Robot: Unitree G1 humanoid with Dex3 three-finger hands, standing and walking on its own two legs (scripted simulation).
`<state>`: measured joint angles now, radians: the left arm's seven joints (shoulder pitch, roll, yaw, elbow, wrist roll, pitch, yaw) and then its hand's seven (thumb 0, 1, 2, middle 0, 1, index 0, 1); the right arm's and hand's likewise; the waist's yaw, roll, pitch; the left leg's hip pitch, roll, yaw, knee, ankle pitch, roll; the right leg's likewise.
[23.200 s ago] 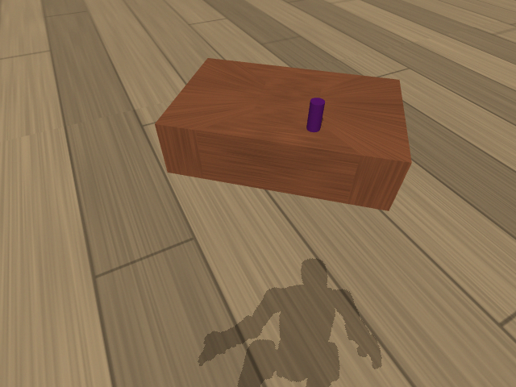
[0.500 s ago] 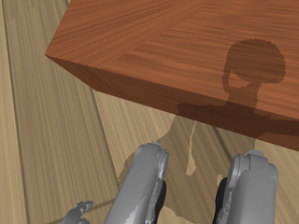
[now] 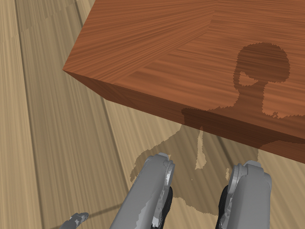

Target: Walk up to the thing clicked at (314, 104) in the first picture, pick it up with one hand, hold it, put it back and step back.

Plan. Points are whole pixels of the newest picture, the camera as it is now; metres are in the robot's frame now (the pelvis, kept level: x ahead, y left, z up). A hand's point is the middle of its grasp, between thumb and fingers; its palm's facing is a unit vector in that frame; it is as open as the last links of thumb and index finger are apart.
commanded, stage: rise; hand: right
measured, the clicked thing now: out of the picture +0.50 -0.36 -0.06
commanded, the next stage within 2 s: home in 0.02 s
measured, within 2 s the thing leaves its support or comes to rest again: neither
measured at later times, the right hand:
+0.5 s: hand out of the picture +0.37 -0.47 +0.14, palm faces +0.48 +0.75 -0.46, open 16.8 cm
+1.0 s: hand out of the picture +0.22 -0.27 +0.19, palm faces +0.31 +0.91 -0.27, open 17.0 cm
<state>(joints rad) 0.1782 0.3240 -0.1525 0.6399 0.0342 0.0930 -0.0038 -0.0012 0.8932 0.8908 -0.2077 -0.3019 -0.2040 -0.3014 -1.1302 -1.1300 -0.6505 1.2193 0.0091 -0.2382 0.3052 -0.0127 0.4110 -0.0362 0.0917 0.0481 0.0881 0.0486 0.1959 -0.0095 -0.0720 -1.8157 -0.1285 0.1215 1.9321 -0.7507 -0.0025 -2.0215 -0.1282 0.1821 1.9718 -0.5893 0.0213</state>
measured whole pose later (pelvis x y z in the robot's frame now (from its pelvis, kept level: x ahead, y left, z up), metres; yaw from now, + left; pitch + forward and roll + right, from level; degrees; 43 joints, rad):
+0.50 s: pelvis +0.03 -0.03 +0.18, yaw -7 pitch +26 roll +8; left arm 0.24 0.26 -0.06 0.59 -0.04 0.16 -0.03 0.00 0.90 0.90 -0.20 -0.30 -0.20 -0.29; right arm -0.55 -0.72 -0.42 0.98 -0.06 -0.03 -0.05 -0.01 0.41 -0.13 0.07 0.07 0.07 0.07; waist 0.10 -0.04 -0.13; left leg -1.13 -0.07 0.06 1.26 -0.59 -0.03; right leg -1.34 -0.10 0.08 1.35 -0.48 -0.01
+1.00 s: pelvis +0.07 -0.03 +0.26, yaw -12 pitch +11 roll +3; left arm 0.26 0.21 -0.05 0.54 -0.05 0.00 0.11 0.01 0.90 0.89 -0.20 -0.30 -0.20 -0.29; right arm 0.26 -0.24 -0.06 0.26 0.07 0.21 -0.08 -0.01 0.44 -0.11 0.07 0.07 0.07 0.07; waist 0.04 -0.07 -0.13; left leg -0.56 -0.01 0.02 0.86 -0.49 -0.02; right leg -0.74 -0.04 0.02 0.93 -0.38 -0.01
